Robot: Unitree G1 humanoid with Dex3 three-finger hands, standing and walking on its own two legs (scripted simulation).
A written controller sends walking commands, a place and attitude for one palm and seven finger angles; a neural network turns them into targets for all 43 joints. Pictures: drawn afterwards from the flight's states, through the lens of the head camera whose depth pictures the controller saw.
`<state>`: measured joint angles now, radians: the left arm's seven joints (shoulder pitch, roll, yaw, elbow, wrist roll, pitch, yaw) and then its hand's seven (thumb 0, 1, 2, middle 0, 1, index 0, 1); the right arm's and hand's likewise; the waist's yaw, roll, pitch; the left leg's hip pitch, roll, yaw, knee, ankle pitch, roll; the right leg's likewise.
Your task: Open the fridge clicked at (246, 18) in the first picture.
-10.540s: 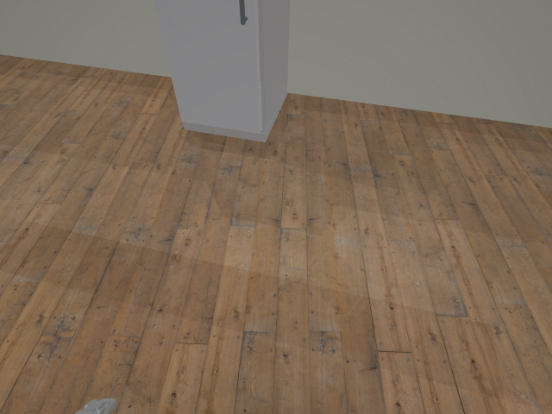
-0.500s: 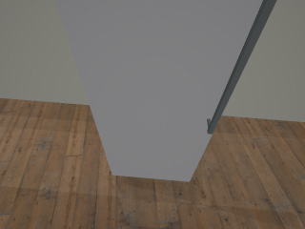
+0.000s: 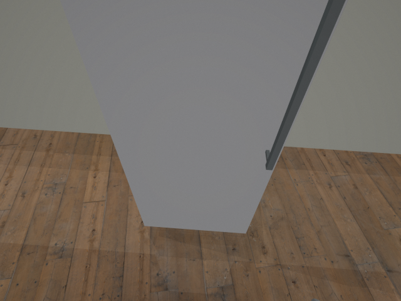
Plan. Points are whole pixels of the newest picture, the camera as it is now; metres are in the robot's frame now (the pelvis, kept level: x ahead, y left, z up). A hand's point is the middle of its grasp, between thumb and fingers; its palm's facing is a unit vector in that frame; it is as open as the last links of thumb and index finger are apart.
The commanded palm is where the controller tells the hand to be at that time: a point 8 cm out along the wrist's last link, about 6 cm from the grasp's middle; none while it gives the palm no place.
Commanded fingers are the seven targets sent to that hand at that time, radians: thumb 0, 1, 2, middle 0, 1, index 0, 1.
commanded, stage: raise the hand to about handle height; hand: right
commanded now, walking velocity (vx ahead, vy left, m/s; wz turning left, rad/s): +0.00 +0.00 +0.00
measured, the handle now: (292, 99) +0.49 -0.17 +0.15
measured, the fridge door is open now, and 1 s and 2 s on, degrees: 0 0 0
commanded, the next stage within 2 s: none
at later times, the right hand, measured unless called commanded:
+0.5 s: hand out of the picture +0.15 -0.22 -0.03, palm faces +0.07 +1.00 -0.05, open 9.6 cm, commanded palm +0.13 -0.27 -0.03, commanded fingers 0.00 -0.20 -0.60 0.25 0.75 0.25 0.75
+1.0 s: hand (349, 268) +0.20 -0.26 +0.00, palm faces +0.05 +1.00 -0.04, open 12.6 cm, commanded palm +0.17 -0.32 +0.01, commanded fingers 0.00 0.38 -0.35 0.29 1.12 0.29 1.12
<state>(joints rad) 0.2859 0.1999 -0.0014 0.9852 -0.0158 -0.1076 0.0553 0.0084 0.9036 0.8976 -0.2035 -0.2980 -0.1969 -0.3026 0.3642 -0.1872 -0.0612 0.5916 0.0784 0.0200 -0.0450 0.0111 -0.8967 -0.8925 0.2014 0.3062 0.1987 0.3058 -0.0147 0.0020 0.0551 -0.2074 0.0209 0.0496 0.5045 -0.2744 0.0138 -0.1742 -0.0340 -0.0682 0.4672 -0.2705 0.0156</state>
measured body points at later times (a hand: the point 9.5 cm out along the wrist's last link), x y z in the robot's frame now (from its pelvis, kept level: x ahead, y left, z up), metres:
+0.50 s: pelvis -0.05 -0.01 -0.09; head +0.01 -0.03 +0.35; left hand +0.19 +0.20 -0.15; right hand +0.14 -0.27 -0.03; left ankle +0.00 +0.11 -0.74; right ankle -0.01 -0.13 -0.74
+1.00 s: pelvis -0.03 -0.03 -0.06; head +0.02 -0.04 +0.39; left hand +0.14 +0.23 -0.12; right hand +0.19 -0.32 +0.00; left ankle +0.00 +0.11 -0.74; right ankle -0.01 -0.13 -0.74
